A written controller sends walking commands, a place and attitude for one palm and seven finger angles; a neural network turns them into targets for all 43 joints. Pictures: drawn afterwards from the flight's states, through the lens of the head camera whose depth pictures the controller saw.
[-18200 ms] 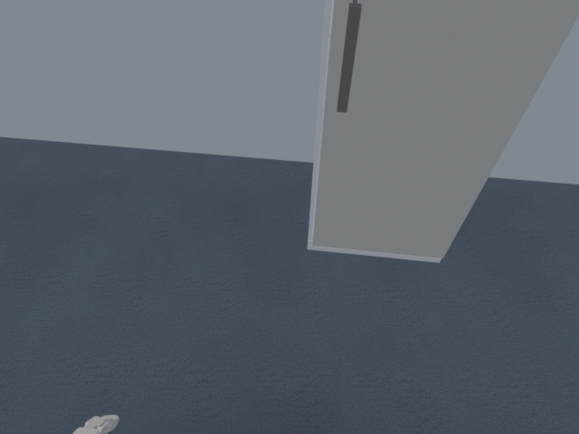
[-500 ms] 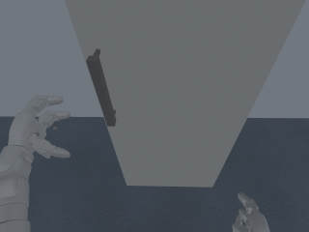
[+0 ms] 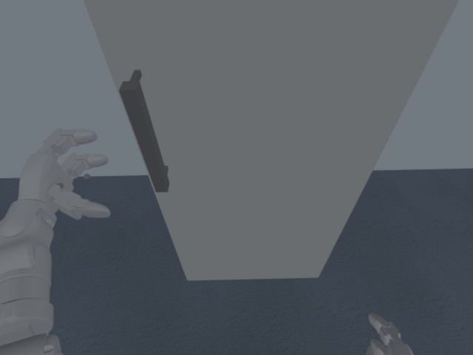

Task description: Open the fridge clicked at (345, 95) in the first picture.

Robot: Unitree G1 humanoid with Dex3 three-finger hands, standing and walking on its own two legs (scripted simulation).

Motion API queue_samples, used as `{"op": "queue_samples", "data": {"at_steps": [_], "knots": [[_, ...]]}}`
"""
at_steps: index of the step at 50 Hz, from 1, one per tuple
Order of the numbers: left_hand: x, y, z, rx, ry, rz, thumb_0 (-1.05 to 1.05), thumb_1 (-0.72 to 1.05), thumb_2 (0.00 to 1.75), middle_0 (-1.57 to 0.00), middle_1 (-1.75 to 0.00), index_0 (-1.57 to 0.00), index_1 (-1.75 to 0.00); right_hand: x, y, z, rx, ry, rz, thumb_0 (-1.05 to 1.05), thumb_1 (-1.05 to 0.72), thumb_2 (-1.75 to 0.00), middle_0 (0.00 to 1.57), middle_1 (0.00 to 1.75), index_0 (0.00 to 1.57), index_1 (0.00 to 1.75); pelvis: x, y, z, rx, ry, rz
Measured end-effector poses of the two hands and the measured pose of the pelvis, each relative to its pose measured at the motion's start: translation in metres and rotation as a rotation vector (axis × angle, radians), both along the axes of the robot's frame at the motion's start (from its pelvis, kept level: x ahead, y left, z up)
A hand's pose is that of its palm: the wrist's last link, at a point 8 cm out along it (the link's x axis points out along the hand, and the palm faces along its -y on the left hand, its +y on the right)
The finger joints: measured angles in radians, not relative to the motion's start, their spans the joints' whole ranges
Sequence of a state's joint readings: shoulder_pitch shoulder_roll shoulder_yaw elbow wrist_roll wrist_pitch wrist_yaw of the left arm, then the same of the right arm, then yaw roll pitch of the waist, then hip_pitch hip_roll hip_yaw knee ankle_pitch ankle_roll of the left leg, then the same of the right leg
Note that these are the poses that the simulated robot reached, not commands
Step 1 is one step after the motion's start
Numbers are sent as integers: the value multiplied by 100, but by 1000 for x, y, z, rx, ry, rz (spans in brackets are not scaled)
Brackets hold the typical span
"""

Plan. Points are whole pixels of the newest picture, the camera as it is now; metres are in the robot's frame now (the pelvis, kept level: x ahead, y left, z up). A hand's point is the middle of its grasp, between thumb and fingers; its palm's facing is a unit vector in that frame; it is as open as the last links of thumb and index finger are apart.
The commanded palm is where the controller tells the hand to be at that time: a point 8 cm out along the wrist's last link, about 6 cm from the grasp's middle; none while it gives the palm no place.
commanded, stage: move the hooked fingers beside the handle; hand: left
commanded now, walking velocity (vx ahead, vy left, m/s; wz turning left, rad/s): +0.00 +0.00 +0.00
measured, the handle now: (151, 137) +0.47 +0.19 +0.12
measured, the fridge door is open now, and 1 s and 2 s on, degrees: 0 0 0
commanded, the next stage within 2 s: feel for the door with the fingertips in 1.66 s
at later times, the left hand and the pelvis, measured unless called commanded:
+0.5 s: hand (104, 157) +0.40 +0.25 +0.13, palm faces +0.07 -1.00 +0.00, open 14.0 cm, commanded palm +0.37 +0.30 +0.13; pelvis +0.00 +0.01 +0.00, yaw +0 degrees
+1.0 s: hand (102, 154) +0.42 +0.26 +0.13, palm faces +0.08 -1.00 +0.01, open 14.0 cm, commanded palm +0.39 +0.30 +0.12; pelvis +0.00 +0.00 -0.01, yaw +0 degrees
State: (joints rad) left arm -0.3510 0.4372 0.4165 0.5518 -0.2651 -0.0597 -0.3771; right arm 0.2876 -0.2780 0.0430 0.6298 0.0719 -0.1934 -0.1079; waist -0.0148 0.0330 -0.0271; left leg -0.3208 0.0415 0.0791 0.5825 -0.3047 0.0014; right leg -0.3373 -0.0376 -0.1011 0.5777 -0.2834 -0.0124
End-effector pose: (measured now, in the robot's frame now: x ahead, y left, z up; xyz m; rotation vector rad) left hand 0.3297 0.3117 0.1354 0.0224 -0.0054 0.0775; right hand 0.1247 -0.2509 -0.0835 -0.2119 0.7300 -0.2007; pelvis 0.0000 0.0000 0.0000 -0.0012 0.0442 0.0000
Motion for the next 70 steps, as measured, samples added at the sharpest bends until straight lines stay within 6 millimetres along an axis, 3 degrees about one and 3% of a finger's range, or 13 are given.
{"op": "queue_samples", "data": {"at_steps": [19,32,45,61,70], "knots": [[33,-7,-1,-11,-14,-12,-1,-50,30,-30,-120,-30,-120,-12,3,-8,-9,99,-6,1,-90,-90,20,30,21,30,3,5,-1,-5,28,4],[60,-13,-5,-11,-15,-6,-1,-50,30,-30,-120,-30,-120,-38,-4,-16,-7,195,-51,1,-90,-90,20,30,21,30,6,5,-3,-5,59,-9],[60,-2,-8,-12,-2,0,-1,-50,30,-30,-120,-30,-120,-54,-11,-18,-10,244,-85,1,-90,-90,20,30,21,30,5,4,-4,-8,72,-16],[71,-13,-8,-41,-19,-28,-1,-50,30,-30,-120,-30,-120,-48,-2,-17,-9,233,-71,1,-90,-90,20,30,21,30,2,9,-6,-12,82,-10],[64,1,-14,-14,-6,10,-1,-50,30,-30,-120,-30,-120,-48,1,-17,1,235,-74,1,-90,-90,20,30,21,30,4,10,-6,-13,83,-18]]}}
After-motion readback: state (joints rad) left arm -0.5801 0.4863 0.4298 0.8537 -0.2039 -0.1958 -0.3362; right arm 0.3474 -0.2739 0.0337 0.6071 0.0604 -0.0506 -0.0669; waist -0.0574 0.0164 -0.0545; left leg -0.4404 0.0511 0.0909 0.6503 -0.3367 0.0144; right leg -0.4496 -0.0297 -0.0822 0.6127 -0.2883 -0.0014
